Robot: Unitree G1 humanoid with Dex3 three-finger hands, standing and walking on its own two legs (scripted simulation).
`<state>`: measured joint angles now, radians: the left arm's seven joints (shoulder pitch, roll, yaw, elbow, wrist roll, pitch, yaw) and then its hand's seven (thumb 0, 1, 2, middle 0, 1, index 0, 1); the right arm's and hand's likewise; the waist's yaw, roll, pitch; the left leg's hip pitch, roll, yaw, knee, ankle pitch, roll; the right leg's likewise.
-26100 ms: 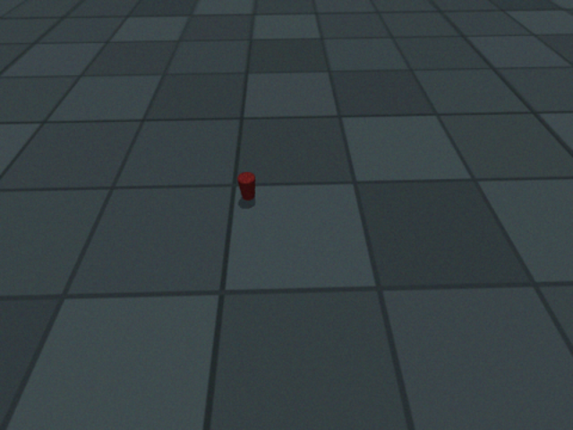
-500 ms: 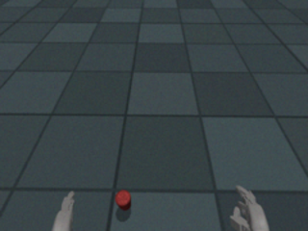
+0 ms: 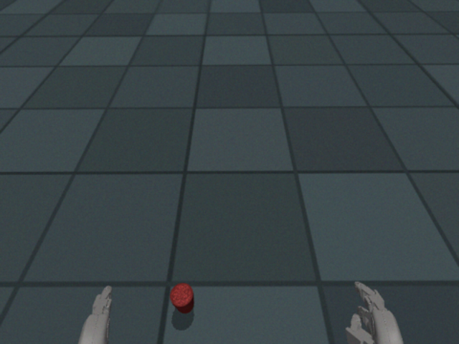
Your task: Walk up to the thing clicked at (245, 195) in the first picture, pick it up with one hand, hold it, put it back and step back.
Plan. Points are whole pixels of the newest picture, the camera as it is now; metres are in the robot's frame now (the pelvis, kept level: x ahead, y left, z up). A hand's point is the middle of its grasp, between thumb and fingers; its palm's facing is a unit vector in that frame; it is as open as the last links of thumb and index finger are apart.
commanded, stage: home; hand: left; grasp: from the side
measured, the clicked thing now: (183, 300) +0.43 +0.20 -0.66
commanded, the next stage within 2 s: stand in 0.78 s
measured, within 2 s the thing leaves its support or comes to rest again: neither
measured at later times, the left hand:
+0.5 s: hand (130, 337) +0.17 +0.19 -0.06, palm faces +0.10 -0.95 -0.28, open 17.6 cm
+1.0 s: hand (132, 337) +0.17 +0.18 -0.06, palm faces +0.11 -0.95 -0.28, open 16.9 cm
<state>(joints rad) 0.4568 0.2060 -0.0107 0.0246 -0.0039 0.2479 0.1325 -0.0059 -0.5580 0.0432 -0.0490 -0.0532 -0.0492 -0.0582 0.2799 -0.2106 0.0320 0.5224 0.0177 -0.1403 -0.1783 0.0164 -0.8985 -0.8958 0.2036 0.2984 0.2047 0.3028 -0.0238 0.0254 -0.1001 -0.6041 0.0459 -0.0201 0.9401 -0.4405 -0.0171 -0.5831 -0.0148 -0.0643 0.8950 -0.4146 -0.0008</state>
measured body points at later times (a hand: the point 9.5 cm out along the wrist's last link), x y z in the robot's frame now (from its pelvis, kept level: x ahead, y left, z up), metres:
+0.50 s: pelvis +0.00 +0.00 +0.00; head +0.02 +0.01 +0.45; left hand +0.16 +0.24 -0.04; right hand +0.16 -0.23 -0.07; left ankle +0.02 +0.13 -0.69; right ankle +0.03 -0.12 -0.69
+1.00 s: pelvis +0.00 +0.00 +0.00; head +0.02 +0.00 +0.45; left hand +0.16 +0.23 -0.03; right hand +0.17 -0.24 -0.07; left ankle +0.02 +0.13 -0.69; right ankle +0.03 -0.12 -0.69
